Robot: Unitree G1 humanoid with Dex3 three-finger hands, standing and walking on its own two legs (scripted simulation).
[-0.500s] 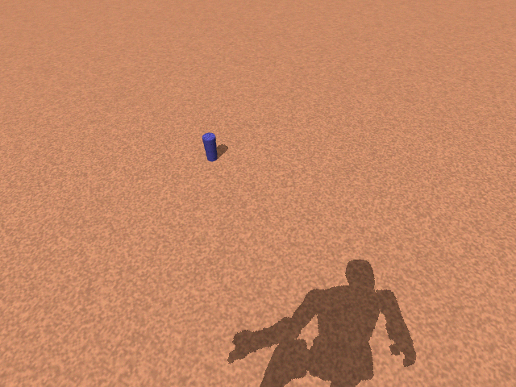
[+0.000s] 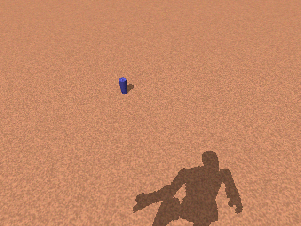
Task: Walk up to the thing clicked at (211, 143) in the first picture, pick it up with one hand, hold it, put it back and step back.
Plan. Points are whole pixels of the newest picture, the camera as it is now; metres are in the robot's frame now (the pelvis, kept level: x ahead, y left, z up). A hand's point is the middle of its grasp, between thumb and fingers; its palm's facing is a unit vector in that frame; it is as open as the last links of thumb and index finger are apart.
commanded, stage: stand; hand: left
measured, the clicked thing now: (123, 86) +1.48 +0.35 -0.70
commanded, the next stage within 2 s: walk up in 0.62 s
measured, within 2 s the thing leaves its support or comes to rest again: neither
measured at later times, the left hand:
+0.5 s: hand out of the picture +0.07 +0.25 -0.16, palm faces -0.02 -0.94 -0.34, open 7.4 cm
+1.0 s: hand out of the picture +0.06 +0.36 -0.18, palm faces +0.08 -0.92 -0.38, open 7.4 cm
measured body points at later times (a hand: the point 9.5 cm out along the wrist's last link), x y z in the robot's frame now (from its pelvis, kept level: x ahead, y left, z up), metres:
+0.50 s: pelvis +0.00 +0.00 +0.00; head +0.01 +0.00 +0.45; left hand +0.07 +0.30 -0.13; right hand +0.08 -0.30 -0.13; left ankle +0.00 +0.12 -0.75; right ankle -0.01 -0.12 -0.75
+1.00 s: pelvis +0.09 +0.06 -0.03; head +0.10 +0.08 +0.42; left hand +0.06 +0.41 -0.15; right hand +0.22 -0.27 -0.11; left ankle +0.14 +0.18 -0.75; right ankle -0.01 -0.12 -0.73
